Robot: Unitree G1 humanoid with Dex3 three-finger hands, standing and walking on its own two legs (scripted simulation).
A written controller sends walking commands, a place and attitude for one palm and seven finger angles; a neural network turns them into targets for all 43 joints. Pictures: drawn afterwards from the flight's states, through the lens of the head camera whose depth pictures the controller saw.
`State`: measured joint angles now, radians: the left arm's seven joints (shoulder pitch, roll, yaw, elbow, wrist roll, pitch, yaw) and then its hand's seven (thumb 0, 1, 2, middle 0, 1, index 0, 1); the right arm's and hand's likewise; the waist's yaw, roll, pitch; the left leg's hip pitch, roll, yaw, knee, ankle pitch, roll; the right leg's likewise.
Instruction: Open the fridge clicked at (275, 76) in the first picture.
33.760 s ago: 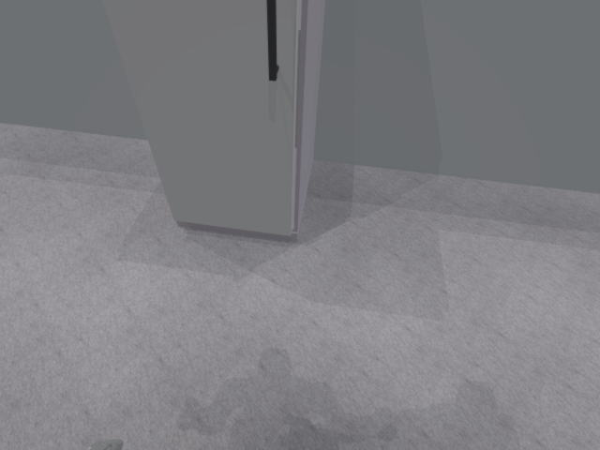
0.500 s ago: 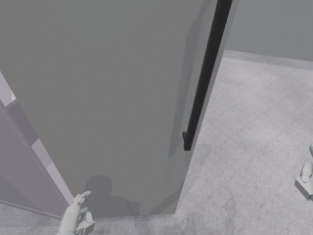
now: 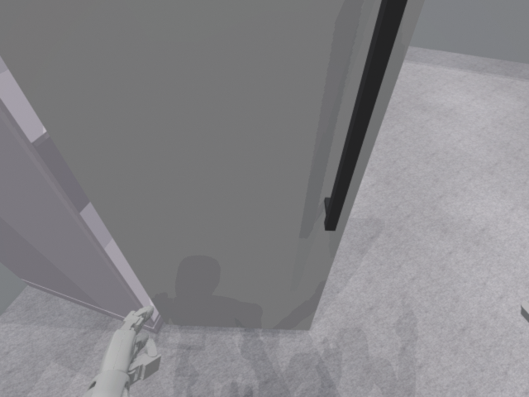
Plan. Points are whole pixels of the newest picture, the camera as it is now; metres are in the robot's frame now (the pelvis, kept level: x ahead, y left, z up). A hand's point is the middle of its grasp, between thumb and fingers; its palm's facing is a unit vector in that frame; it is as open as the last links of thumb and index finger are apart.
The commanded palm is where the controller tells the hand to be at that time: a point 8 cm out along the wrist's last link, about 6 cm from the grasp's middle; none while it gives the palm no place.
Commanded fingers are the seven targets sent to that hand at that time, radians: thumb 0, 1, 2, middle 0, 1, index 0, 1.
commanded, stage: step back with the hand held close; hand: right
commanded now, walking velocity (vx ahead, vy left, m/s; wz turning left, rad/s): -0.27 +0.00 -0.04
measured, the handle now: (356, 112) +0.42 -0.09 +0.24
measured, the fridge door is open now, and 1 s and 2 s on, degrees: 74 74 74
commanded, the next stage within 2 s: stop stepping back and stand still in 1.02 s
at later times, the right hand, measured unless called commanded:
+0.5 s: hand out of the picture +0.12 -0.29 +0.16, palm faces +0.51 +0.73 -0.46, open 7.4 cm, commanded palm +0.05 -0.32 +0.18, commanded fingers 0.00 -0.90 -0.90 0.20 0.30 0.20 0.30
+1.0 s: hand out of the picture +0.03 -0.27 +0.18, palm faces +0.53 +0.76 -0.38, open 7.4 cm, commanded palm -0.02 -0.30 +0.18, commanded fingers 0.00 -0.90 -0.90 0.20 0.30 0.20 0.30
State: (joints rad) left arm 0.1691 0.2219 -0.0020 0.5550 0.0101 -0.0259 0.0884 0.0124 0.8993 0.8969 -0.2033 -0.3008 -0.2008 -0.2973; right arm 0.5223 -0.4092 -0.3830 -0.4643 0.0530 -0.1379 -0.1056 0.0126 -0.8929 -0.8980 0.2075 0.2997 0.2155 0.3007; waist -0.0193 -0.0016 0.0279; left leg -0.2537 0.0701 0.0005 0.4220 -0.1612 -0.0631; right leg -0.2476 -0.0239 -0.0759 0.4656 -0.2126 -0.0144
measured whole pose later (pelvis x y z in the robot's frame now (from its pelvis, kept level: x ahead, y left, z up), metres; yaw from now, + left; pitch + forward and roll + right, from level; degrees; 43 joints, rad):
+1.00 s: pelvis -0.15 +0.00 -0.01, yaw -1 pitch +1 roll +1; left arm 0.17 0.16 0.00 0.68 0.03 -0.14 0.05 0.01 0.90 0.90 -0.20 -0.30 -0.20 -0.30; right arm 0.45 -0.38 -0.42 -0.51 0.03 -0.28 -0.14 0.01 -0.89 -0.90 0.20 0.30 0.21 0.30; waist -0.09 0.02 0.00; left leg -0.26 -0.02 -0.05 0.58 -0.33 0.00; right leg -0.62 -0.03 -0.02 0.88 -0.36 0.04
